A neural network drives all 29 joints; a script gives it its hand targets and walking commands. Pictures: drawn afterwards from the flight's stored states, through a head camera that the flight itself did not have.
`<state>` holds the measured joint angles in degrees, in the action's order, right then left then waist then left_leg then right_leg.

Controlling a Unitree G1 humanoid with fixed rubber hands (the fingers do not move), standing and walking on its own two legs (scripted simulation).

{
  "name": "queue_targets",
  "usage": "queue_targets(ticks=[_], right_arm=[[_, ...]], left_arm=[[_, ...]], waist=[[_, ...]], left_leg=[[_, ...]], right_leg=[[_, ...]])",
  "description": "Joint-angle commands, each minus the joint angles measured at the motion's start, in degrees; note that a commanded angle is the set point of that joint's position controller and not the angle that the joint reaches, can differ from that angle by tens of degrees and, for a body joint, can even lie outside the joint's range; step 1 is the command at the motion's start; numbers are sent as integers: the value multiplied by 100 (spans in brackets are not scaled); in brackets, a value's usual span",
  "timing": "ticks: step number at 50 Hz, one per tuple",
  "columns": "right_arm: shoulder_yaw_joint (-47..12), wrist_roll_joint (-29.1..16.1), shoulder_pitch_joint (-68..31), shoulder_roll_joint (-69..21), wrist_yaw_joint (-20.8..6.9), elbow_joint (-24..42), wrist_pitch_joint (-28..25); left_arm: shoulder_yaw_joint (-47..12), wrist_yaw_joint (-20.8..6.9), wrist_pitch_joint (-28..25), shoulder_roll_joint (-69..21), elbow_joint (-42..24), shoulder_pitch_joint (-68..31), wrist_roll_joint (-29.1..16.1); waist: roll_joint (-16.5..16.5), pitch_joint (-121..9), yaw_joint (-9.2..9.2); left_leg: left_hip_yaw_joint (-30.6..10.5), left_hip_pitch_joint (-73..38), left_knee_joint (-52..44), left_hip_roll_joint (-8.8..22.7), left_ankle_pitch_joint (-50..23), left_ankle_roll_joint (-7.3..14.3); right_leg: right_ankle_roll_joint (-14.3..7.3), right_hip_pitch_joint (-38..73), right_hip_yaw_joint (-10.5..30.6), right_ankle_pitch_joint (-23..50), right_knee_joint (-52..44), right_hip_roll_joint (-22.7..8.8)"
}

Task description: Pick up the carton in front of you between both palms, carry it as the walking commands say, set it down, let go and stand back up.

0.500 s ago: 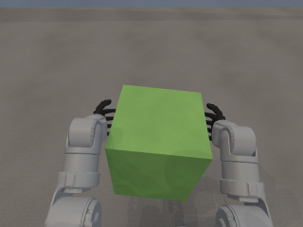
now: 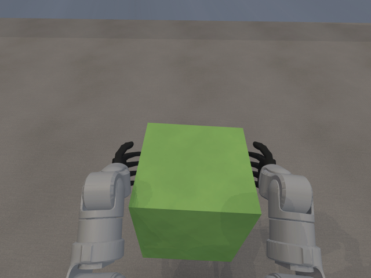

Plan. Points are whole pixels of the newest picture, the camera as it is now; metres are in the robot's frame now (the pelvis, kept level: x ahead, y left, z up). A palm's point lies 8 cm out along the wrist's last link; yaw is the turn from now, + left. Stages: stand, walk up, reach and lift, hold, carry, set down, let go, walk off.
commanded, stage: carry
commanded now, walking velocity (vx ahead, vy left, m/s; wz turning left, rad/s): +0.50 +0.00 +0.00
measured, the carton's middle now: (191, 195) +0.31 +0.01 +0.00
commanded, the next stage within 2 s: none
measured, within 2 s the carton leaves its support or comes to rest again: neither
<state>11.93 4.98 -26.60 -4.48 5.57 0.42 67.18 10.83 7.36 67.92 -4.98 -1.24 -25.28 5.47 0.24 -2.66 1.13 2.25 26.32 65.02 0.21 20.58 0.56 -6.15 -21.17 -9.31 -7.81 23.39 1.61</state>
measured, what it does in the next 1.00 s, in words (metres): walks ahead: left foot, then right foot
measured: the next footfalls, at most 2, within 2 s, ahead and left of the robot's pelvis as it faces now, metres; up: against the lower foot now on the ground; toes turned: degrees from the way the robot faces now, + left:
left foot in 0.36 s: +0.42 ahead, +0.13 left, +0.00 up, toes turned +6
right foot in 0.90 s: +0.74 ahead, -0.10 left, +0.00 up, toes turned -13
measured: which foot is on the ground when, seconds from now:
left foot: up 0.00-0.34, down 0.36-0.90, up 0.92-1.00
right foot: down 0.00-0.36, up 0.38-0.88, down 0.90-1.00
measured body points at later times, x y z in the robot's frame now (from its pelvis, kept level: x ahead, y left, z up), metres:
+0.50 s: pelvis +0.32 +0.06 +0.00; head +0.30 +0.07 +0.45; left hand +0.60 +0.19 +0.06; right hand +0.58 -0.11 +0.07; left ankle +0.38 +0.12 -0.74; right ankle +0.18 -0.06 -0.65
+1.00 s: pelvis +0.63 -0.01 -0.01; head +0.62 -0.02 +0.44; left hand +0.90 +0.13 +0.06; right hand +0.90 -0.17 +0.05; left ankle +0.44 +0.11 -0.65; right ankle +0.71 -0.09 -0.74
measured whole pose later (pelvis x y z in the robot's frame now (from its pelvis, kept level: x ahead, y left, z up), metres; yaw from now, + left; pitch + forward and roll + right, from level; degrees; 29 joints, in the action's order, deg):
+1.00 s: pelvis +0.63 -0.01 -0.01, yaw -1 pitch +4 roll +0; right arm 7.3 7.1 -8.3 -7.6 4.2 16.9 69.2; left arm 4.8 4.9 69.4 -7.6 -15.3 -8.6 7.0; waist -1.9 -5.7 0.6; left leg 3.1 14.4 61.1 3.6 24.5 -0.3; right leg -4.5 -25.0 -13.3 -8.1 29.0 -2.4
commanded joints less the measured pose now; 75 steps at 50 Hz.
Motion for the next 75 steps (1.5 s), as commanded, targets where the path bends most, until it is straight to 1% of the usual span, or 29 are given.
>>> queue_targets(ticks=[1,7,14,17,18,19,20,21,24,26,30,35,40,43,45,46,47,48,51,53,59,64,68,69,70,71,72,74,75], right_arm=[[-4158,-2097,-2559,-6321,-1285,870,-73],[-4671,-1771,-1070,-6002,-1248,1661,-141],[-4697,-2022,-635,-5366,-1400,2018,271],[-4580,-2038,-570,-5178,-1440,1880,388],[-4510,-2014,-470,-5128,-1452,1767,406],[-4433,-1973,-372,-5044,-1453,1693,426],[-4344,-1956,-442,-5089,-1474,1495,381],[-4402,-2025,-379,-5322,-1494,1478,353],[-4599,-2169,-726,-5794,-1562,1726,224],[-4646,-2198,-700,-5837,-1591,1764,140],[-4676,-2253,-543,-5600,-1655,1796,88],[-4579,-2207,-397,-5274,-1637,1917,169],[-4465,-2072,-312,-5098,-1570,1855,308],[-4509,-2069,-407,-5100,-1541,1898,348],[-4556,-2082,-425,-5101,-1538,1929,362],[-4580,-2096,-511,-5081,-1545,1973,365],[-4696,-2158,-668,-5243,-1549,2116,385],[-4748,-2154,-712,-5304,-1568,2065,330],[-4854,-2177,-675,-5831,-1596,1976,96],[-4881,-2110,-410,-5990,-1565,1886,-29],[-4919,-1919,-58,-5872,-1448,1956,-174],[-4880,-2035,-160,-5366,-1401,2338,37],[-4741,-2074,-138,-5048,-1429,2317,266],[-4700,-2050,-188,-4987,-1443,2308,308],[-4624,-2041,-242,-4874,-1456,2278,358],[-4488,-1997,-257,-4880,-1481,2126,373],[-4443,-2058,-61,-4966,-1496,1969,355],[-4460,-2139,-237,-5355,-1540,2033,279],[-4507,-2166,-346,-5580,-1559,2054,241]], left_arm=[[-4175,-1586,-116,-6268,-1231,-3332,-2540],[-4485,-1747,-105,-5524,-1962,-1562,-2268],[-4306,-1763,201,-5020,-2073,-755,-2107],[-4319,-1729,307,-4846,-2032,-840,-2097],[-4349,-1719,337,-4792,-2037,-882,-2092],[-4351,-1720,372,-4721,-2044,-959,-2079],[-4431,-1720,422,-4875,-2140,-1109,-2196],[-4498,-1740,390,-4929,-2122,-1263,-2226],[-4583,-1756,195,-5429,-2028,-1256,-2224],[-4631,-1725,96,-5607,-1934,-1079,-2163],[-4647,-1621,-18,-5498,-1885,-847,-2039],[-4632,-1557,80,-5254,-2054,-786,-2030],[-4577,-1587,263,-5022,-2131,-851,-2096],[-4522,-1613,313,-4990,-2122,-882,-2125],[-4444,-1638,297,-5033,-1990,-705,-2102],[-4379,-1652,277,-5038,-1936,-607,-2062],[-4320,-1681,202,-5106,-1719,-588,-2021],[-4383,-1707,153,-5340,-1721,-514,-2111],[-4550,-1758,-49,-5817,-1975,-801,-2219],[-4615,-1792,-144,-5875,-2033,-730,-2263],[-4683,-1904,-220,-5535,-2170,-474,-2336],[-4558,-1796,-53,-5046,-2435,-390,-2231],[-4424,-1707,155,-4775,-2426,-411,-2116],[-4420,-1699,203,-4694,-2437,-477,-2120],[-4403,-1693,247,-4607,-2429,-568,-2087],[-4494,-1672,331,-4696,-2481,-785,-2155],[-4539,-1673,361,-4743,-2474,-718,-2190],[-4596,-1693,289,-5096,-2435,-931,-2219],[-4638,-1693,227,-5211,-2511,-1109,-2212]], waist=[[363,-2419,-39],[745,-1880,-1],[887,-922,28],[802,-1134,-94],[557,-1498,-169],[-191,-1861,-267],[-1797,-2268,-244],[-1608,-2050,-241],[-254,-1743,-185],[-463,-1700,-154],[-690,-1415,-172],[-733,-1001,-193],[-851,-587,-231],[-966,-722,-201],[-605,-1455,-25],[154,-1934,89],[1795,-2392,44],[1608,-2238,3],[226,-1994,-45],[479,-1969,-70],[690,-1270,-55],[870,-841,-35],[811,-980,-117],[590,-1110,-155],[144,-1434,-182],[-1118,-2189,-236],[-1403,-2574,-249],[-932,-2505,-194],[-834,-2237,-161]], left_leg=[[-103,866,-697,370,-268,-127],[390,1228,-2244,321,-1056,-301],[718,860,-3478,193,-1818,-58],[1143,-747,-4086,-121,-1863,92],[1141,-1927,-4021,-134,-1492,103],[-417,-2866,-4204,988,-909,261],[-3073,-4109,-4869,2385,-238,1113],[-3415,-3878,-5222,2339,-625,1208],[-1792,-2694,-5241,1971,-1033,797],[-1121,-2214,-5524,1723,-608,623],[-545,-2283,-5899,1559,-572,697],[-77,-2714,-5866,1390,-1532,659],[252,-3062,-5552,1356,-2817,630],[522,-3122,-4917,1322,-4036,445],[1058,-2383,-3103,946,-4302,148],[977,-1290,-1678,738,-2778,-30],[710,515,4,-64,-504,-291],[-37,1103,810,-18,581,-152],[-302,1133,488,673,-97,70],[-118,824,-85,685,-526,12],[393,1203,-1891,646,-1305,-235],[865,662,-3118,266,-1934,-149],[1213,-874,-4254,-25,-2806,-62],[1193,-1642,-4627,25,-3370,-87],[474,-2595,-4379,771,-4914,-115],[-899,-4242,-3716,2048,-7158,623],[-1607,-4345,-4057,2344,-6878,1180],[-1131,-3550,-4603,2140,-5053,997],[-715,-3096,-4666,1900,-4884,726]], right_leg=[[-359,2726,2059,1105,-1029,-1766],[-221,2908,1120,2186,-1024,-1412],[-30,2797,660,2857,-950,-1375],[233,2356,248,3509,188,-1246],[388,1726,73,3008,1072,-1032],[582,807,-34,1257,2434,-844],[763,-988,165,-974,4013,-96],[618,-1591,828,-1944,4721,-146],[420,-1520,1050,-1189,4572,-834],[507,-1220,868,-744,4056,-867],[760,-1535,533,-233,2939,-874],[826,-1829,210,429,1704,-812],[630,-1659,-84,569,875,-631],[447,-692,-293,566,390,-422],[419,1514,-655,218,99,-80],[226,2697,936,-708,-175,-1122],[-606,3934,3628,-856,-743,-2575],[-681,3748,3835,85,-1026,-2580],[-238,2770,2187,1092,-835,-2180],[-47,2381,1637,563,-1139,-1988],[-147,2306,784,371,-1616,-1695],[95,2332,23,2959,-1020,-1458],[489,2174,-381,3191,192,-1223],[680,1898,-433,2953,739,-1083],[892,1304,-346,1495,1514,-893],[1039,135,-44,-1003,2718,-550],[999,-285,386,-2586,3366,-240],[783,-172,919,-2590,3226,-486],[731,14,927,-2530,2511,-641]])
